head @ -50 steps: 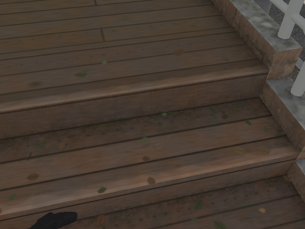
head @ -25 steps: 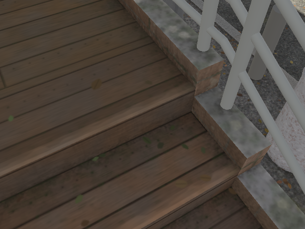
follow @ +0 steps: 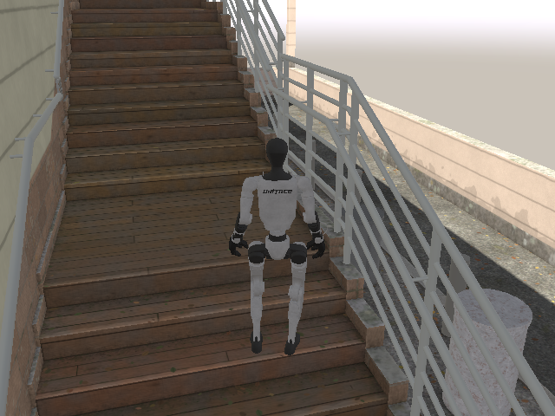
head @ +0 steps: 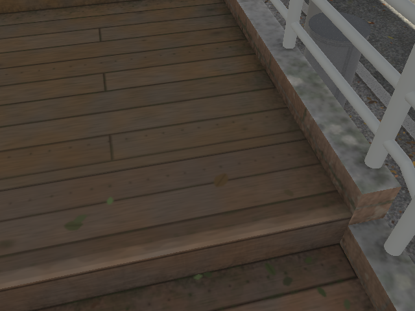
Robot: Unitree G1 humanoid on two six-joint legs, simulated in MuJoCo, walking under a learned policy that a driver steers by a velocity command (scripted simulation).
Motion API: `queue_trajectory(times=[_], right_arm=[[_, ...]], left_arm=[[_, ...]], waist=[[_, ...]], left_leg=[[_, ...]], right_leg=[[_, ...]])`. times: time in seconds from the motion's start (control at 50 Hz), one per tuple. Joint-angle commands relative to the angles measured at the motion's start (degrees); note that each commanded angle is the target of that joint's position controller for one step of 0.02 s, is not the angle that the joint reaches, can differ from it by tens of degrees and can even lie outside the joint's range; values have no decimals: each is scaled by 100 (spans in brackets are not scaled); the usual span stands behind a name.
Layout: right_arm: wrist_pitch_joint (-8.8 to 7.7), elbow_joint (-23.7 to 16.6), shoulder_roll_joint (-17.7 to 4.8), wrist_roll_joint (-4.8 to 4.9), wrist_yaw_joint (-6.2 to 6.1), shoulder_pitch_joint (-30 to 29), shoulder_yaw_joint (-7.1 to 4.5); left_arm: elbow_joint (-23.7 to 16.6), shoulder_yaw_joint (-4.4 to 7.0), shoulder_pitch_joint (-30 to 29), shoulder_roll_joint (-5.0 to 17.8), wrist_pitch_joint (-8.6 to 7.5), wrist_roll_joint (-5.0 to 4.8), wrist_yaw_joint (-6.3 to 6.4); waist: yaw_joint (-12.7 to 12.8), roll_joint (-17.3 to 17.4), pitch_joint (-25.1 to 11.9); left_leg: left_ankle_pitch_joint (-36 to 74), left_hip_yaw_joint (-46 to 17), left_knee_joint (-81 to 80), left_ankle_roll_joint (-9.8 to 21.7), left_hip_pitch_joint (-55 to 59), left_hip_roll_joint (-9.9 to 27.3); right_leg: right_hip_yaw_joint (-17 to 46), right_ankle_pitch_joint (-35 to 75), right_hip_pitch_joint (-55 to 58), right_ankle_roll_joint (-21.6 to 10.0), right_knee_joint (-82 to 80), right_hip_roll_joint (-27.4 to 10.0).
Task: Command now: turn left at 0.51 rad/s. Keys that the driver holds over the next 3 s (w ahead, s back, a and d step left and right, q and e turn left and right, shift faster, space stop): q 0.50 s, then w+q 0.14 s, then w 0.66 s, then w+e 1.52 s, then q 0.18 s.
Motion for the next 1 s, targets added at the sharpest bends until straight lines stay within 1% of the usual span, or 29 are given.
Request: queue_trajectory(times=[0.02,0.04,0.06,0.08,0.1,0.12,0.16,0.2,0.26,0.3,0.36,0.44,0.46,0.48,0.5,0.52,0.54,0.56,0.58,0.6,0.62,0.68,0.7,0.78,0.82,0.88,0.94,0.96,1.0], right_arm=[[-168,-404,-342,8,61,415,-71],[-221,-387,-445,-26,80,408,-93],[-304,-450,-864,-165,91,621,-189],[-317,-677,-1503,-184,-31,601,-347],[-262,-748,-1398,-168,-103,900,-394],[-206,-693,-1196,-78,-130,750,-301],[-185,-939,-975,-31,-137,-21,-160],[-248,-1039,-733,-28,-63,-272,-41],[-300,-990,-857,-52,-65,30,-74],[-319,-1002,-910,-94,-113,118,-96],[-301,-1057,-928,-178,-156,-19,-100],[-262,-1045,-1073,-123,-60,-86,-206],[-226,-1005,-1060,-72,-44,-180,-221],[-199,-1028,-983,41,-19,-401,-215],[-216,-1052,-672,132,25,-373,-148],[-270,-1169,-275,210,62,-16,-70],[-258,-1002,-900,-99,34,96,-227],[-245,-859,-877,-198,49,71,-254],[-219,-832,-872,-284,126,-212,-264],[-203,-889,-844,-250,228,-383,-254],[-185,-842,-718,-208,341,-491,-232],[-169,-674,-462,-150,461,-472,-141],[-187,-643,-431,-182,429,-506,-129],[-187,-563,-341,-243,424,-574,-51],[-181,-648,-56,-291,319,-863,39],[-214,-1030,72,-150,209,-1432,144],[-207,-1306,15,-164,121,-1844,172],[-220,-1401,85,-132,126,-2057,215],[-222,-1648,151,-77,133,-2426,263]], left_arm=[[-151,240,120,808,42,-105,-100],[-60,278,274,820,80,-127,-189],[-150,245,220,654,119,-77,-335],[-608,129,-372,316,141,-123,-332],[-594,154,-720,467,184,-147,-290],[-489,163,-786,491,236,-162,-278],[-461,208,-898,637,242,-14,-319],[-388,200,-777,599,296,30,-376],[-464,100,-873,435,320,-54,-377],[-541,65,-972,411,356,-135,-298],[-643,6,-983,341,379,-163,-196],[-741,37,-834,461,311,-343,-70],[-677,27,-505,412,266,-385,-48],[-557,25,-178,386,203,-344,-27],[-566,112,-118,772,122,-145,-1],[-715,220,-280,1404,163,-108,-39],[-715,260,29,1269,166,-107,-89],[-751,129,-146,853,176,-46,-125],[-764,60,-450,633,141,-36,-104],[-736,63,-529,717,30,-16,-93],[-583,81,-253,760,-7,-27,-93],[-184,111,308,708,-216,-44,-186],[-2,140,476,731,-303,-119,-211],[533,98,915,509,-562,-168,-343],[892,107,1381,444,-666,-128,-372],[1282,126,1526,447,-737,-72,-453],[1558,112,1611,480,-777,-85,-456],[1631,56,1610,324,-780,-114,-470],[1752,89,1576,418,-757,-94,-414]], waist=[[-220,-763,-262],[-267,-365,-101],[-410,690,-76],[-553,2015,-29],[-916,1514,-77],[-713,1013,222],[-390,743,263],[-233,508,3],[-322,530,-130],[-390,832,-162],[-349,721,-121],[-326,999,-119],[-134,1047,-135],[81,922,-205],[64,44,-290],[-183,-1791,-542],[-39,-1645,-913],[-102,-1294,-655],[-117,-1021,-270],[-195,-917,-27],[-56,-769,20],[28,-441,149],[42,-435,328],[21,-531,567],[104,-639,534],[-61,-555,981],[-118,-525,1155],[-132,-609,1197],[-137,-564,1244]], left_leg=[[903,502,-1678,272,630,-288],[1463,241,-2293,291,1033,-332],[1947,-1194,-2828,482,1859,524],[3655,-3106,-3034,1331,1867,1745],[3062,-3172,-3168,1910,1599,1873],[2252,-2888,-3179,1943,1386,1630],[1491,-2405,-3122,1566,1138,1025],[2290,-2062,-2814,1455,1179,692],[3072,-2085,-2533,1426,1301,660],[3252,-2203,-2437,1483,1221,657],[3551,-2391,-2348,1483,948,619],[4512,-2690,-2145,1306,903,538],[4461,-2684,-2027,1146,909,422],[4049,-2542,-1747,915,609,204],[2871,-2048,-881,590,-92,-226],[-564,-816,255,237,-1470,-1162],[-990,-739,1681,97,-1520,-923],[-434,-916,2436,110,-1752,-757],[5,-810,2988,66,-2144,-641],[271,-768,3085,-13,-2571,-556],[477,-669,3315,-47,-2782,-618],[1117,-706,3754,19,-3016,-728],[1345,-821,3856,53,-3253,-732],[1857,-892,4309,64,-3935,-733],[1616,-760,5589,240,-4618,-717],[980,-906,6630,420,-5800,-448],[699,-749,6759,475,-6247,-164],[487,-609,6961,504,-6555,-45],[160,-387,6698,551,-6755,325]], right_leg=[[968,2278,487,-715,-249,-1422],[653,1872,35,-325,238,-1198],[261,554,-1146,191,1347,-846],[549,-1718,-2361,655,2096,56],[1274,-1914,-2338,720,3086,63],[1511,-1552,-2547,707,3659,41],[1688,-829,-2622,669,3843,26],[1587,-468,-2499,700,4018,162],[1476,-362,-2516,679,3700,244],[1432,-410,-2378,669,3595,259],[1459,-732,-1904,574,2980,302],[1417,-1263,-942,484,1256,520],[1491,-765,-531,455,364,485],[1456,270,193,450,-519,431],[2189,544,940,364,-1018,-316],[3944,1496,1626,-273,-1356,-1883],[4524,691,1270,-756,-1407,-2265],[4353,-1276,1047,-770,-1608,-1872],[3874,-2374,782,-622,-1650,-1538],[3614,-2544,929,-484,-1684,-1357],[3359,-2383,1153,-553,-1712,-1138],[3033,-2045,1261,-561,-1754,-1080],[2974,-1997,1244,-498,-1856,-1139],[2669,-1577,1217,-492,-1928,-1275],[2775,-1581,1335,-850,-1904,-1463],[2687,-1847,1388,-907,-2156,-1619],[2363,-1603,1412,-846,-2427,-1614],[2348,-1365,1505,-846,-2487,-1637],[2068,-1022,1667,-769,-2730,-1663]])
